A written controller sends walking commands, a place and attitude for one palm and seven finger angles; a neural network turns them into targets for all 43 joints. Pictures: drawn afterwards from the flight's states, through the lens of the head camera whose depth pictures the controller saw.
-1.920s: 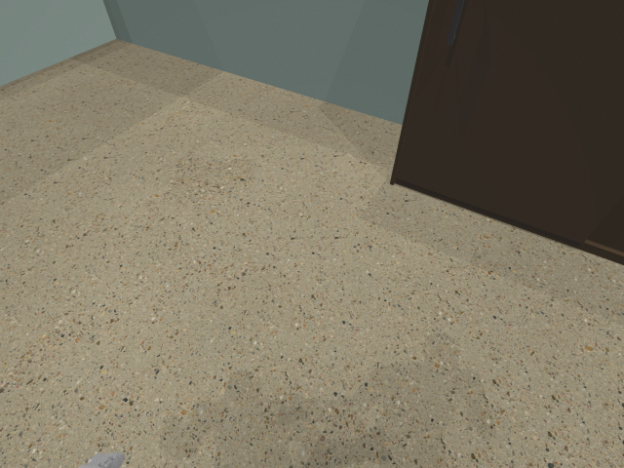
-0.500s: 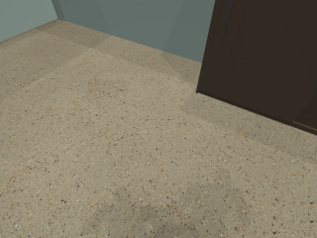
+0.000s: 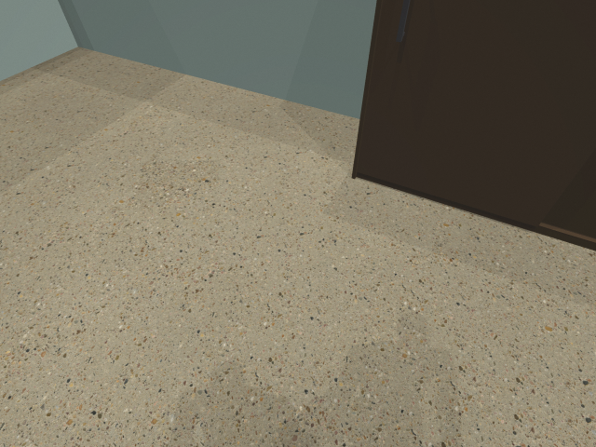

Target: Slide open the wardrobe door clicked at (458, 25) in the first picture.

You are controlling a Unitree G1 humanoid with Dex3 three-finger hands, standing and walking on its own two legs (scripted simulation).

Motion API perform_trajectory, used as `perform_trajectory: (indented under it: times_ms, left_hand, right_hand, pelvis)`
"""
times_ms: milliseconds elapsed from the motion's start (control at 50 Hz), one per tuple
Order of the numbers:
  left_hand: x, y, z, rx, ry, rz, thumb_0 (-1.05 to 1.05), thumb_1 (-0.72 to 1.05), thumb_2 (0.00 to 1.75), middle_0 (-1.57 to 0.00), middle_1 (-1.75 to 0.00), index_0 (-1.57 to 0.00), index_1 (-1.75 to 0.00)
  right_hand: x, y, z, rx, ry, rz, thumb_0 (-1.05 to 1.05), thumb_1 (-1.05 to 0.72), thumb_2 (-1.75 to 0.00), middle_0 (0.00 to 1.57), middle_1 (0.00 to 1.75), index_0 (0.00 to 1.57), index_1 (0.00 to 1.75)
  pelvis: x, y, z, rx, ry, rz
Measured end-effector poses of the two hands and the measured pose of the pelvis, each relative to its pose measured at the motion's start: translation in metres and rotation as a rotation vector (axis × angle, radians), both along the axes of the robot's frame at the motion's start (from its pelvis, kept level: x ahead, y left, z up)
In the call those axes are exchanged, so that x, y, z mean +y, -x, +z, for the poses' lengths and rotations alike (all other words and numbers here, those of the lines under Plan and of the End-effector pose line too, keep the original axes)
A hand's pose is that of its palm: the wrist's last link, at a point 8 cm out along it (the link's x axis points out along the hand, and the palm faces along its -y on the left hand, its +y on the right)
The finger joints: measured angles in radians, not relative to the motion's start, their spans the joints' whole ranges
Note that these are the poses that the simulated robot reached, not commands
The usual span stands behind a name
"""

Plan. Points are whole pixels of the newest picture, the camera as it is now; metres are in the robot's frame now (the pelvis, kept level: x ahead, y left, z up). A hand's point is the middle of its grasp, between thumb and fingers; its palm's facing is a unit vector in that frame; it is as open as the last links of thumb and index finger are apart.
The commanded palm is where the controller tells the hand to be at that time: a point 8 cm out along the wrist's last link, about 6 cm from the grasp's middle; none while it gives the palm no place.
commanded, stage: walk to a spot facing it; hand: left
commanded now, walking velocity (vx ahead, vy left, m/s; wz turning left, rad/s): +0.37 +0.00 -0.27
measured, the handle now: out of the picture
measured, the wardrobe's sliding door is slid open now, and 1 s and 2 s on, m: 0.00 0.00 0.00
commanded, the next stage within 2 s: take the last steps up to it in 1.40 s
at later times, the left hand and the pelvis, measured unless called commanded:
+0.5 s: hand (162, 399) +0.22 +0.25 -0.16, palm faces -0.11 -0.98 -0.19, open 7.4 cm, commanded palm none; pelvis +0.19 +0.06 +0.02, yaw -11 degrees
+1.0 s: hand (256, 252) +0.53 +0.13 -0.15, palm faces -0.28 -0.94 -0.21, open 7.1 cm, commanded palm none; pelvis +0.40 -0.02 +0.02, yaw -18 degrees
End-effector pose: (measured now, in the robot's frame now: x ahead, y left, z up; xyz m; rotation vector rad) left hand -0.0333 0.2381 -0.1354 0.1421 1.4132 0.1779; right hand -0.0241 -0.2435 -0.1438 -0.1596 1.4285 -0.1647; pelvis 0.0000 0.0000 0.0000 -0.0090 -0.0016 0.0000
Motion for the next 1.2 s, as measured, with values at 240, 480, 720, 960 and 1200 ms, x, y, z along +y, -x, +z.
perform_trajectory:
  times_ms: [240, 480, 720, 960, 1200]
  left_hand:
    - [-0.012, 0.006, 0.013, 0.271, 0.084, 0.039, 0.0, 0.91, 0.9, -0.21, -0.3, -0.2, -0.3]
    - [0.06, -0.231, -0.001, -0.004, 0.025, -0.139, 0.0, 0.91, 0.9, -0.2, -0.3, -0.19, -0.3]
    - [-0.002, -0.485, 0.027, -0.275, 0.037, -0.388, 0.0, 0.92, 0.9, -0.2, -0.3, -0.19, -0.3]
    - [-0.069, -0.565, 0.015, -0.255, 0.047, -0.386, -0.01, 0.93, 0.9, -0.2, -0.3, -0.2, -0.3]
    - [-0.015, -0.578, -0.013, 0.017, 0.028, -0.288, -0.01, 0.93, 0.9, -0.2, -0.3, -0.2, -0.3]
  right_hand:
    - [0.035, -0.186, 0.026, -0.265, -0.01, 0.015, 0.01, -0.91, -0.9, 0.19, 0.3, 0.2, 0.3]
    - [0.067, -0.236, 0.034, -0.293, 0.052, -0.148, -0.01, -0.94, -0.9, 0.2, 0.3, 0.21, 0.3]
    - [0.073, -0.173, 0.026, 0.059, 0.006, -0.36, 0.0, -0.93, -0.9, 0.19, 0.3, 0.2, 0.3]
    - [0.038, -0.276, 0.013, 0.089, -0.061, -0.418, 0.01, -0.91, -0.9, 0.2, 0.3, 0.2, 0.3]
    - [-0.032, -0.514, 0.029, -0.26, 0.1, -0.269, 0.02, -0.94, -0.9, 0.19, 0.3, 0.2, 0.3]
  pelvis:
    - [0.027, -0.083, 0.01, 0.02, -0.001, -0.079]
    - [0.059, -0.179, 0.014, 0.0, -0.008, -0.193]
    - [0.036, -0.28, 0.018, 0.006, -0.023, -0.273]
    - [-0.021, -0.383, 0.012, -0.008, 0.007, -0.313]
    - [-0.015, -0.507, 0.002, -0.009, 0.04, -0.329]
